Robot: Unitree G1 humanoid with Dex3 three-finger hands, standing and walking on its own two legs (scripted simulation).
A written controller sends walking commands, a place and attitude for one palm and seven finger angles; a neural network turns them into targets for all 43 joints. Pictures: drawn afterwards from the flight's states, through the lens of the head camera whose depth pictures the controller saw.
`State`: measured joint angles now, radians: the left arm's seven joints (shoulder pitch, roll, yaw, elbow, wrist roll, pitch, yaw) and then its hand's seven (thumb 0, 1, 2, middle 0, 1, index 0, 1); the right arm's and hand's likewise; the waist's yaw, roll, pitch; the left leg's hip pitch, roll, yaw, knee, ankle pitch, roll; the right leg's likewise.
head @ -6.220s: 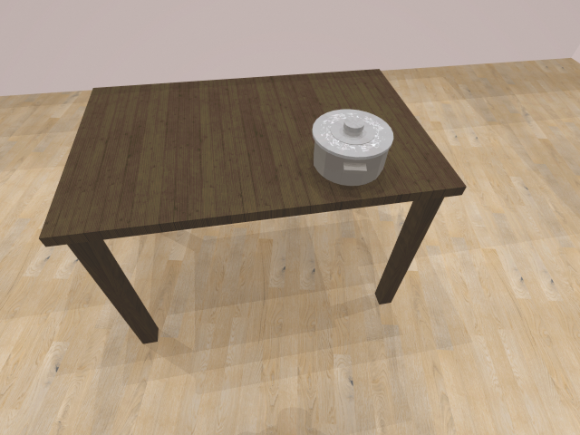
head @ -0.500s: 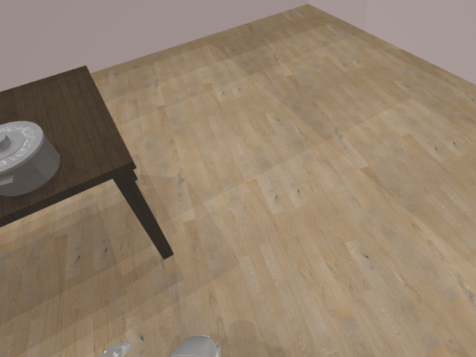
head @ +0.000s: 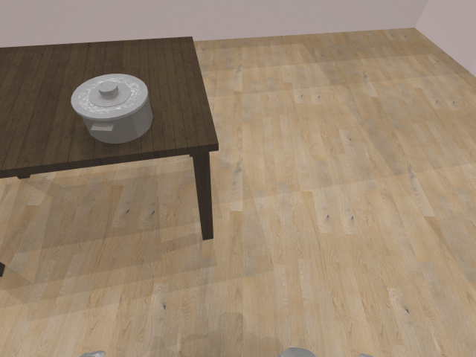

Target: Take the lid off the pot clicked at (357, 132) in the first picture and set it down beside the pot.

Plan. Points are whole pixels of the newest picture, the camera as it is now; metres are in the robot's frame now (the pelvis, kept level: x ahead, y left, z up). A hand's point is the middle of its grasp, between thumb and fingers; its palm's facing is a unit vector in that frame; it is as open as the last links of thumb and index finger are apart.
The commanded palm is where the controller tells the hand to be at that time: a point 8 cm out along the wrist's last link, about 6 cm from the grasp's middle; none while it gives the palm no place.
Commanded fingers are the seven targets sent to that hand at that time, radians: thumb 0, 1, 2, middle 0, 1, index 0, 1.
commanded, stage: turn to face it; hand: left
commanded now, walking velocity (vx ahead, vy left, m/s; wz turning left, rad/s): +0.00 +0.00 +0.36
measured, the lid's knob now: (108, 88) +0.72 +0.40 +0.00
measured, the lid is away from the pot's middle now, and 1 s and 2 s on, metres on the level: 0.00 0.00 0.00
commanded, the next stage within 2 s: take the last steps up to it in 0.26 s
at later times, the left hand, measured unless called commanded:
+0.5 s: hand out of the picture +0.01 +0.15 -0.15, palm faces +0.24 -0.94 -0.24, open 7.4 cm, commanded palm none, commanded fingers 0.00 0.90 0.90 -0.20 -0.30 -0.20 -0.30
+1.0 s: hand out of the picture +0.13 +0.26 -0.17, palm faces +0.27 -0.94 -0.20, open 7.4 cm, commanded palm none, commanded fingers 0.00 0.90 0.90 -0.20 -0.30 -0.20 -0.30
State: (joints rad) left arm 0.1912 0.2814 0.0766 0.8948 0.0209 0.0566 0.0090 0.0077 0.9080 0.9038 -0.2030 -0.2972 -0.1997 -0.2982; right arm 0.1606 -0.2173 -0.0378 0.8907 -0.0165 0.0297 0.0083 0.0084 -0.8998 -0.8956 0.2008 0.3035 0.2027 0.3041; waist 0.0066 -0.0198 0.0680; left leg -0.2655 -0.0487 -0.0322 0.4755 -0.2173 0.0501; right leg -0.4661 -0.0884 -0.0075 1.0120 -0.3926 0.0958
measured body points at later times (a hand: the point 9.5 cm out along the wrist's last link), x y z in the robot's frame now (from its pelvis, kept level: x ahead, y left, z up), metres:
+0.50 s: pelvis +0.01 -0.04 +0.00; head +0.05 -0.05 +0.45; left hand +0.00 +0.20 -0.13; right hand +0.12 -0.28 -0.15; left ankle -0.04 +0.11 -0.68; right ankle +0.02 -0.14 -0.74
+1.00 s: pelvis +0.12 +0.06 +0.00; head +0.14 +0.06 +0.45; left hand +0.12 +0.31 -0.15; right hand +0.14 -0.18 -0.16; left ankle -0.01 +0.11 -0.74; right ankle +0.24 -0.04 -0.70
